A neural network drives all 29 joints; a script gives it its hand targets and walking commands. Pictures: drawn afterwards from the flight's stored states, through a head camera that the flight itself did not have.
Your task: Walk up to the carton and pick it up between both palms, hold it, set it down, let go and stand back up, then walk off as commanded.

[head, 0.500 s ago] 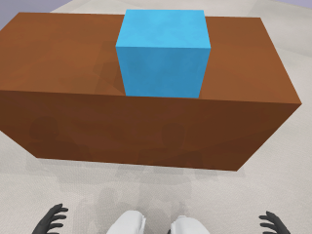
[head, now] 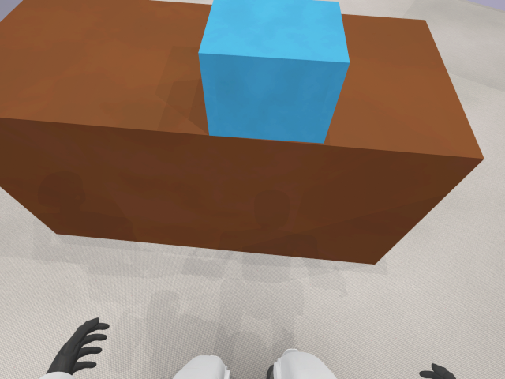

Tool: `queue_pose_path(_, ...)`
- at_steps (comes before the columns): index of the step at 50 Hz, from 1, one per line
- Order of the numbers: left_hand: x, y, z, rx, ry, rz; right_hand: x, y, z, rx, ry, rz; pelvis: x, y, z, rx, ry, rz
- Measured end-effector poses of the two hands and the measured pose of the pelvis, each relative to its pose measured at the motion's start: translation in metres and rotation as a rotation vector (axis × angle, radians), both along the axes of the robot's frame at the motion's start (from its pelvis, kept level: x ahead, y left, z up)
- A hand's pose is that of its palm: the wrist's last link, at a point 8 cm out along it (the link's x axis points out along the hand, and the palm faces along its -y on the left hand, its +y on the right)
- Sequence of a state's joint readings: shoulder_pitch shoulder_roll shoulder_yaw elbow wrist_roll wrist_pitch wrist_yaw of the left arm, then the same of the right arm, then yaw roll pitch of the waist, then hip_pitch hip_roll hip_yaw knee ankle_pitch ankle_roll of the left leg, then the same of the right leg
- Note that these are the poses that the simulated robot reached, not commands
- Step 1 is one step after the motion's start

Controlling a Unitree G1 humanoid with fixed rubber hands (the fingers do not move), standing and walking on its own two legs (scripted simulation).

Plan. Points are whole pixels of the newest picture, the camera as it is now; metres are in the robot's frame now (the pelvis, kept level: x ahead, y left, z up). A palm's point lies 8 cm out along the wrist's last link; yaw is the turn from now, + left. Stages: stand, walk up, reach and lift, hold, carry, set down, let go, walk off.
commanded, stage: walk off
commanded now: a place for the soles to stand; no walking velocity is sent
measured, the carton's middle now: (271, 71) +0.70 -0.02 +0.04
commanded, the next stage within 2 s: stand in 0.62 s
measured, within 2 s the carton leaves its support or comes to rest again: neither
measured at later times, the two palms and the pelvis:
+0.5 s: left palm (55, 366) +0.14 +0.31 -0.08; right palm out of the picture +0.10 -0.29 -0.08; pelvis +0.00 +0.02 +0.00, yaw -1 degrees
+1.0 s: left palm (60, 346) +0.16 +0.30 -0.06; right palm (454, 371) +0.14 -0.29 -0.06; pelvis +0.00 +0.01 +0.01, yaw -1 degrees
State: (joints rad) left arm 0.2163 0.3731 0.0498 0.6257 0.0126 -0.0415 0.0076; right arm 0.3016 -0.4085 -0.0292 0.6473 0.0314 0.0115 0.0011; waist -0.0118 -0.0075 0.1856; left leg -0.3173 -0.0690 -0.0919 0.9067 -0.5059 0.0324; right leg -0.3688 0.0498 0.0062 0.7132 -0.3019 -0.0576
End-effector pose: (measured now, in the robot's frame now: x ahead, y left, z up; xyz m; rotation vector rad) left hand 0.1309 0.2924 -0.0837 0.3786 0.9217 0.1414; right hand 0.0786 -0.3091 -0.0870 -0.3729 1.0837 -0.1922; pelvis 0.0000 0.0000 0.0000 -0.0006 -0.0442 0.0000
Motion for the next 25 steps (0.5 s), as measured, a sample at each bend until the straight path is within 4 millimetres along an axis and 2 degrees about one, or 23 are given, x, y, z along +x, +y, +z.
queue_pose_path(4, -0.001, 0.011, 0.001, 0.012, -0.005, -0.003, 0.009, 0.012, -0.004, 0.013, -0.026, 0.010, -0.001, 0.009, -0.002, -0.014, -0.004, 0.001)
queue_pose_path(8, 0.000, 0.018, -0.002, 0.002, -0.001, 0.001, 0.007, 0.020, -0.001, 0.010, -0.039, 0.000, -0.001, 0.017, -0.003, -0.018, -0.019, -0.005)
queue_pose_path(17, 0.006, 0.010, 0.001, -0.004, -0.003, -0.003, 0.015, 0.013, 0.003, 0.004, -0.047, 0.000, 0.003, 0.011, 0.001, -0.008, 0.004, -0.009)
queue_pose_path(21, 0.007, 0.012, 0.002, 0.000, -0.014, -0.014, 0.024, 0.016, 0.006, 0.000, -0.072, 0.005, 0.003, 0.013, 0.001, -0.013, 0.005, -0.007)
queue_pose_path(25, 0.006, 0.016, 0.002, -0.008, -0.015, -0.007, 0.024, 0.019, 0.009, -0.002, -0.089, 0.003, 0.002, 0.017, 0.002, -0.012, 0.001, -0.013)
